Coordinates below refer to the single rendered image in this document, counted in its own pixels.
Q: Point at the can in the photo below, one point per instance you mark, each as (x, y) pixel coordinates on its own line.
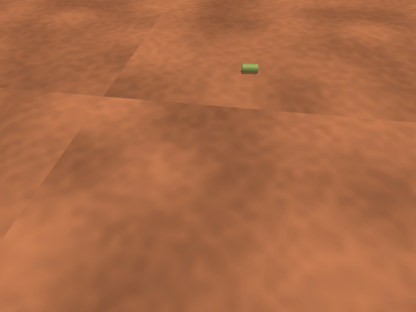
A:
(250, 68)

